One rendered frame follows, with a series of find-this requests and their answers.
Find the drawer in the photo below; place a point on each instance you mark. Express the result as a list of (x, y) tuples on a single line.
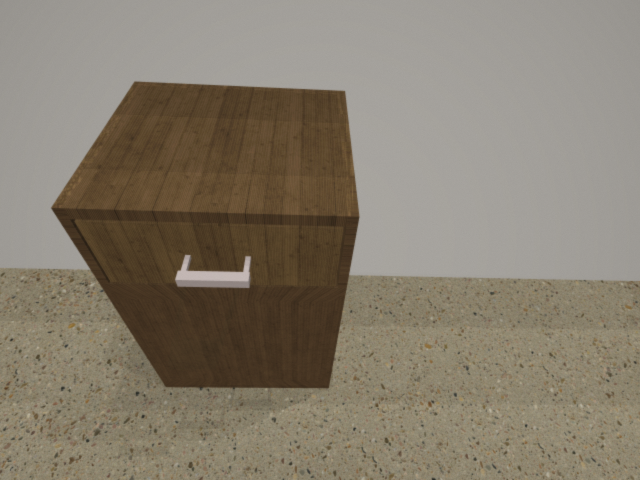
[(153, 252)]

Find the cabinet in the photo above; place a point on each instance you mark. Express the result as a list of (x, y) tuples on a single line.
[(199, 153)]

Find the handle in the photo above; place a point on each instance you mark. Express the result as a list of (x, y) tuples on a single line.
[(185, 278)]

